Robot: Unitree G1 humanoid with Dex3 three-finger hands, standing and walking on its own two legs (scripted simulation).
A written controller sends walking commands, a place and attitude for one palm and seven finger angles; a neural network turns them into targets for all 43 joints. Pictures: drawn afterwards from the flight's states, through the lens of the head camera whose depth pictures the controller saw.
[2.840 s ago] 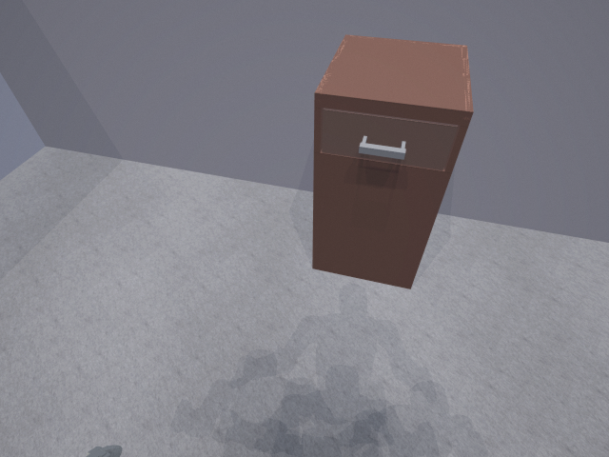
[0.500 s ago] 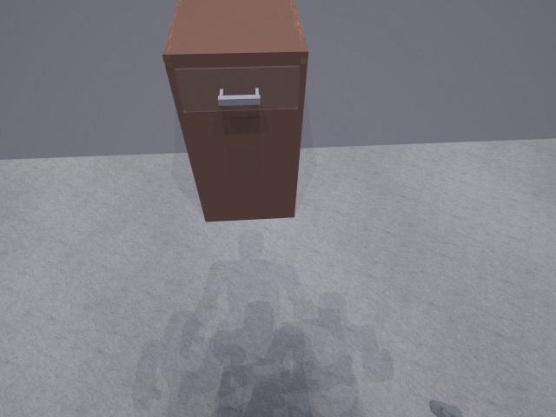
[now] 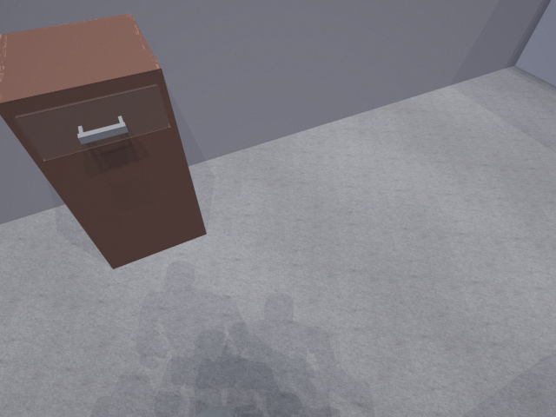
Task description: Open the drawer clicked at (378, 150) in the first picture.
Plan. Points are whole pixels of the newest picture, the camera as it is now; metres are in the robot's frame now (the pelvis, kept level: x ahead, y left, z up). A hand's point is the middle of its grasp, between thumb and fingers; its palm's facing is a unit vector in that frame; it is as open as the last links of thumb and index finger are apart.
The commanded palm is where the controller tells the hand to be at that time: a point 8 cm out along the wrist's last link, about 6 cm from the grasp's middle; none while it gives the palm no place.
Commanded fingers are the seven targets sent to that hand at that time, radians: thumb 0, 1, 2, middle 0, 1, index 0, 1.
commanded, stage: walk to a spot facing it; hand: left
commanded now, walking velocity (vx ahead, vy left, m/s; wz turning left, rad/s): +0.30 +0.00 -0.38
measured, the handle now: (102, 128) +0.82 +0.54 -0.10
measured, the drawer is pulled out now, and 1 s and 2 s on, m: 0.00 0.00 0.00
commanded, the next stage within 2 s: turn to face it in 0.34 s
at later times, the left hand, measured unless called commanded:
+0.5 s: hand (188, 338) +0.28 +0.19 -0.15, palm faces -0.28 -0.95 -0.16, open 7.4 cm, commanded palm none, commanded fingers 0.00 0.90 0.90 -0.20 -0.30 -0.20 -0.30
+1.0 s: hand (199, 313) +0.34 +0.18 -0.18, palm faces -0.02 -0.98 -0.18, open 7.3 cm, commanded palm none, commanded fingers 0.00 0.90 0.90 -0.20 -0.30 -0.20 -0.30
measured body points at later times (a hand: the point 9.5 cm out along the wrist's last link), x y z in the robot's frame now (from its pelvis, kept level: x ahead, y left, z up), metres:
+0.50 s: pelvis +0.14 +0.03 +0.02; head +0.17 +0.05 +0.47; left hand +0.29 +0.24 -0.14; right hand +0.02 -0.16 -0.13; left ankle +0.11 +0.13 -0.73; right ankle +0.16 -0.14 -0.65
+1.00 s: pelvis +0.21 +0.00 -0.02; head +0.23 +0.03 +0.43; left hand +0.34 +0.24 -0.17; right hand +0.25 -0.26 -0.14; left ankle +0.25 +0.10 -0.73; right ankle +0.22 -0.14 -0.73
